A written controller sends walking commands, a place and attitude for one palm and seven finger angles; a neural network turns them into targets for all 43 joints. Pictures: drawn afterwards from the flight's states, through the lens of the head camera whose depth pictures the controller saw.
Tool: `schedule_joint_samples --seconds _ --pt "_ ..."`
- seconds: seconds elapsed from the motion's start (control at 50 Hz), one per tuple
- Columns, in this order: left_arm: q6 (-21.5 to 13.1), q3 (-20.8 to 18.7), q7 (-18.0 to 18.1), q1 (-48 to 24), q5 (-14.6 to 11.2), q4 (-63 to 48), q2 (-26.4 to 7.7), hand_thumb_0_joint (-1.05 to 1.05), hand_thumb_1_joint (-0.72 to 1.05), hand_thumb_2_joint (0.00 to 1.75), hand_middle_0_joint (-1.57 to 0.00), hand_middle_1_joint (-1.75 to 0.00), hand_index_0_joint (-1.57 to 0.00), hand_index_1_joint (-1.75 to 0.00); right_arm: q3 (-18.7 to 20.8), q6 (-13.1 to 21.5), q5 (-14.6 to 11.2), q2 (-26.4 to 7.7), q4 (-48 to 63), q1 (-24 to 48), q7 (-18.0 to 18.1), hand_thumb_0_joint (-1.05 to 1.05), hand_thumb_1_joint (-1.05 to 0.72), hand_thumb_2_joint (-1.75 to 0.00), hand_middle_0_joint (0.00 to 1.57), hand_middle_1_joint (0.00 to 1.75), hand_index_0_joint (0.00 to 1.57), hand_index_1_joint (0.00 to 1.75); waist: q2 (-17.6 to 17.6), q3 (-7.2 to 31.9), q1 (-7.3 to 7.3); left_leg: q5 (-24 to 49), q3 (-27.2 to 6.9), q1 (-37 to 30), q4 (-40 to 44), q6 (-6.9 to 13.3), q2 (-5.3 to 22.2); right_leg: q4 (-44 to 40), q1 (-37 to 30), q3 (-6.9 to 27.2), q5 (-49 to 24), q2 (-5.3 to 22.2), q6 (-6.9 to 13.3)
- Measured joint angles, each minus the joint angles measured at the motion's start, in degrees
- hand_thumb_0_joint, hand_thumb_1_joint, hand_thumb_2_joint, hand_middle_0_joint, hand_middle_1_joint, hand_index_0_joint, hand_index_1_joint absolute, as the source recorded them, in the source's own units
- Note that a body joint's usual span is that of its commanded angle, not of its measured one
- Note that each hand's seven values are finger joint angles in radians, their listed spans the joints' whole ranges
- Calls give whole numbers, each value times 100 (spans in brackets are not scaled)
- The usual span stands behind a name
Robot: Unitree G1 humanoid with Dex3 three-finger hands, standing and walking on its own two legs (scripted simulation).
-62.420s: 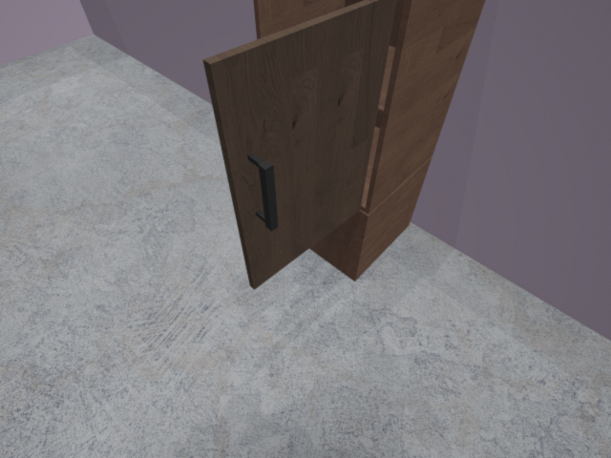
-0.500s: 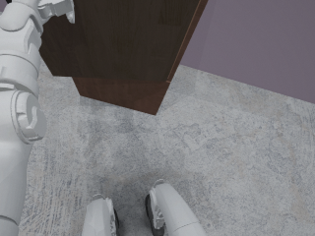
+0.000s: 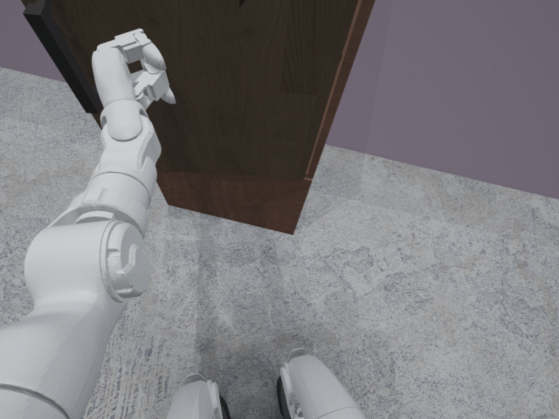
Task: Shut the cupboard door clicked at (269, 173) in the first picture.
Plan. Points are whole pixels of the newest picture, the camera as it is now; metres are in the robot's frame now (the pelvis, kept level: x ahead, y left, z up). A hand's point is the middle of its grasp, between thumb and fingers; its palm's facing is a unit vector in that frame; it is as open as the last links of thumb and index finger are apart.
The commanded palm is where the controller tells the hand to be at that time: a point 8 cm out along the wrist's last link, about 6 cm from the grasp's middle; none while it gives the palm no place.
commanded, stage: pull the fist back off the door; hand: left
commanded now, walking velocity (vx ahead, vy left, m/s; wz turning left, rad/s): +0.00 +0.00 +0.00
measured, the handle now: (72, 57) +0.63 +0.17 +0.08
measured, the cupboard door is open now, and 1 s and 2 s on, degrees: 12 12 12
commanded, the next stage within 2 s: draw the hand back to the body in 0.40 s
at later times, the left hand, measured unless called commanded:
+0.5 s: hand (181, 118) +0.51 +0.04 +0.08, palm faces +0.06 -1.00 -0.06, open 3.1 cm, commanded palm +0.48 +0.10 +0.08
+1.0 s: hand (83, 180) +0.38 +0.12 +0.16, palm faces +0.07 -1.00 -0.03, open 3.1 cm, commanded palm +0.34 +0.18 +0.16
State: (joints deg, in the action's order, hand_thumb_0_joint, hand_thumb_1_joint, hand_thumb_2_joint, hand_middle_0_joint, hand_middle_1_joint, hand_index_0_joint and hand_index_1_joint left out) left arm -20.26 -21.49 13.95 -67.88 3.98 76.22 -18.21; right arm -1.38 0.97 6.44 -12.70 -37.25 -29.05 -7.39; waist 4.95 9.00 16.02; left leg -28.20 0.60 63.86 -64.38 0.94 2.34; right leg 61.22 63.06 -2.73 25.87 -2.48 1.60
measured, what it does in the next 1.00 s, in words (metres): rises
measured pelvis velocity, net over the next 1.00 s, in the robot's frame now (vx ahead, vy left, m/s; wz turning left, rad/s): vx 0.01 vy -0.01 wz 0.04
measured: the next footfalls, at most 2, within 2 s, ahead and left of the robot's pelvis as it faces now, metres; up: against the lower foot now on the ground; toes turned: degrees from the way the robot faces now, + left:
none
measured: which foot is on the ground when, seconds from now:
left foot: down 0.00-1.00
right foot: down 0.00-1.00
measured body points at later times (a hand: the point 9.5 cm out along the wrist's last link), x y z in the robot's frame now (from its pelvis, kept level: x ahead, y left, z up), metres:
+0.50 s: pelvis +0.01 -0.01 +0.01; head +0.12 -0.01 +0.45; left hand +0.50 +0.09 +0.09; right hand +0.05 -0.27 -0.11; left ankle +0.01 +0.11 -0.65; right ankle +0.02 -0.11 -0.65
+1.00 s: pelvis +0.01 -0.01 +0.06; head +0.03 -0.02 +0.51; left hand +0.37 +0.17 +0.16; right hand +0.11 -0.27 -0.05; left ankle +0.01 +0.11 -0.65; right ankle +0.02 -0.11 -0.65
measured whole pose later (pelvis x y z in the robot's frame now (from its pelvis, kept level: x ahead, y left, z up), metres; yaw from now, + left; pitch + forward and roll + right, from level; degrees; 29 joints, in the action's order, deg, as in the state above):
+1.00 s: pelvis +0.01 -0.01 +0.06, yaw +2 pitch +9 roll +0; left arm -19.0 -5.3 1.5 -20.9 -7.2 33.1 -8.9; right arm 1.1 0.5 -1.3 -15.8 -35.2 -18.5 0.0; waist 2.1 6.6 3.0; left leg -22.0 0.5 31.9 -45.3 0.0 1.0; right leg 44.4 31.8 -2.5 21.3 -1.7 2.4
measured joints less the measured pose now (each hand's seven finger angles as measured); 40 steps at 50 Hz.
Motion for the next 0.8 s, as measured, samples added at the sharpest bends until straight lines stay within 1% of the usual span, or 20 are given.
schedule_joint_samples --seconds 0.06,0.1,0.14,0.18,0.24,0.3,0.34,0.38,0.44,0.48,0.54,0.58,0.62,0.66,0.7,0.74,0.8 --pt "-349 108 36 346 13 -133 97 2 89 89 -130 -150 -130 -150 64 20 -14 -60 0 -10 -17 0 -91 -90 20 30 20 30 -50 14 -114 -1 22 -239 127 -20 -5 -77 -210 24 22 1 20" --pt "-492 239 -7 535 33 -207 150 2 90 89 -130 -150 -130 -150 112 5 -36 -93 -20 38 -25 0 -91 -90 20 30 20 30 -103 -1 -189 -3 11 -337 165 -34 -16 -92 -304 14 44 10 34" --pt "-556 390 -88 729 -8 -308 225 2 90 90 -130 -150 -130 -150 167 -24 -73 -124 -34 109 -15 0 -91 -90 20 30 20 30 -158 -31 -266 5 -10 -409 199 -47 -33 -108 -379 -7 57 25 48" --pt "-577 525 -178 940 -116 -457 339 2 90 90 -130 -150 -130 -150 225 -57 -108 -156 -33 194 10 0 -91 -90 20 29 20 30 -212 -61 -348 20 -33 -465 234 -58 -53 -128 -441 -28 63 44 58" --pt "-630 748 -248 1278 -321 -768 576 2 90 90 -130 -150 -130 -150 311 -75 -141 -207 -22 340 64 0 -91 -90 20 29 20 30 -261 -101 -460 42 -77 -528 274 -73 -86 -159 -522 -71 70 75 67" --pt "-757 952 -234 1602 -441 -1178 834 2 90 90 -130 -150 -130 -150 388 -74 -149 -246 -22 514 111 0 -91 -90 20 29 20 30 -281 -111 -551 42 -100 -592 286 -82 -111 -161 -595 -92 89 99 69" --pt "-869 1114 -191 1774 -439 -1418 991 2 90 90 -130 -150 -130 -150 432 -65 -153 -258 -29 625 132 0 -91 -90 20 29 20 30 -268 -80 -605 29 -104 -639 283 -85 -125 -149 -642 -96 110 111 67" --pt "-938 1249 -129 1805 -353 -1439 1104 2 90 90 -130 -150 -130 -150 441 -78 -156 -255 -51 747 147 0 -91 -90 20 29 20 30 -248 -46 -642 13 -103 -697 275 -83 -140 -125 -696 -94 137 127 63" --pt "-859 1312 -2 1592 -164 -1109 1146 2 90 90 -130 -150 -130 -150 385 -136 -164 -211 -62 940 180 0 -91 -90 20 29 19 30 -227 -15 -624 8 -92 -761 267 -76 -164 -79 -745 -85 165 151 59" --pt "-722 1248 90 1385 -106 -822 1117 2 90 90 -130 -150 -131 -150 323 -176 -175 -152 -32 1042 205 0 -91 -90 20 29 19 30 -227 -16 -578 24 -74 -780 277 -74 -171 -60 -745 -67 160 158 61" --pt "-581 1020 183 1155 -154 -535 1057 2 90 90 -130 -150 -131 -150 230 -184 -173 -59 48 1096 239 0 -91 -90 20 29 20 30 -222 -41 -506 72 -44 -774 313 -79 -168 -60 -712 -38 121 157 71" --pt "-597 781 160 1193 -210 -641 1030 2 90 90 -130 -150 -130 -150 194 -187 -164 -1 101 1055 248 0 -91 -90 20 29 20 30 -235 -48 -506 99 7 -784 349 -85 -151 -64 -685 13 90 140 79" --pt "-721 602 80 1476 -246 -1004 1005 2 90 90 -130 -150 -130 -150 182 -215 -168 42 162 946 256 0 -91 -90 20 29 20 30 -245 -33 -561 119 86 -865 423 -93 -125 -92 -710 92 60 112 87" --pt "-827 599 -35 1913 -251 -1455 961 2 90 90 -130 -150 -130 -150 190 -250 -195 57 199 805 251 0 -91 -90 20 29 20 30 -225 -23 -659 137 151 -1025 532 -97 -104 -163 -827 158 33 88 89" --pt "-812 690 -196 2419 -252 -1899 900 2 90 90 -130 -150 -130 -150 199 -316 -256 48 215 666 252 0 -91 -90 20 29 20 30 -190 -34 -785 166 193 -1267 684 -100 -89 -291 -1042 202 0 67 90" --pt "-638 819 -384 2930 -376 -2307 851 2 90 90 -130 -150 -130 -150 196 -386 -356 22 210 556 285 0 -91 -90 20 29 20 30 -160 -65 -909 220 206 -1579 890 -109 -83 -487 -1345 219 -54 55 89" --pt "-233 991 -653 3597 -781 -2884 858 2 90 90 -130 -150 -130 -150 185 -423 -531 -29 180 478 403 1 -91 -90 20 29 20 30 -153 -150 -1063 351 163 -2112 1262 -117 -84 -885 -1908 183 -177 48 86"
